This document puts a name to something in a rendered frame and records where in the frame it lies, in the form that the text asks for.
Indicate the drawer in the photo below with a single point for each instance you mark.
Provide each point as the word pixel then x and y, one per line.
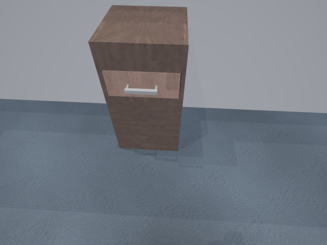
pixel 168 84

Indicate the cabinet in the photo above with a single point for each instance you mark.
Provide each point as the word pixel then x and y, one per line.
pixel 148 39

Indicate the handle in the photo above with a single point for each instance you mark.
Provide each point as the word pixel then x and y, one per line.
pixel 140 91

